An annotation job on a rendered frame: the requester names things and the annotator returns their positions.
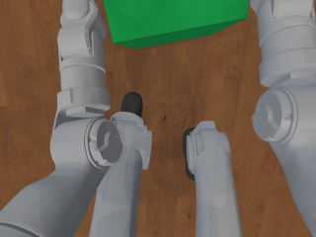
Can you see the left robot forearm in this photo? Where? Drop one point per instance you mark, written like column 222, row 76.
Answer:
column 82, row 63

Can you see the robot right shin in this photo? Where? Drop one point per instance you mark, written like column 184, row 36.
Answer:
column 223, row 137

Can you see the robot right thigh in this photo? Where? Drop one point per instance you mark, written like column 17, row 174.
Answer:
column 217, row 205

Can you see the robot left upper arm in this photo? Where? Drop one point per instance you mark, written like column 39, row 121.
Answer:
column 83, row 151

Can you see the carton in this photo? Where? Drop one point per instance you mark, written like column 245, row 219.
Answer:
column 143, row 23

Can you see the right robot forearm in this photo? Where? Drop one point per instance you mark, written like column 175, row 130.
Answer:
column 287, row 38

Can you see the robot right upper arm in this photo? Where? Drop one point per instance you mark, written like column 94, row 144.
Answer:
column 285, row 117

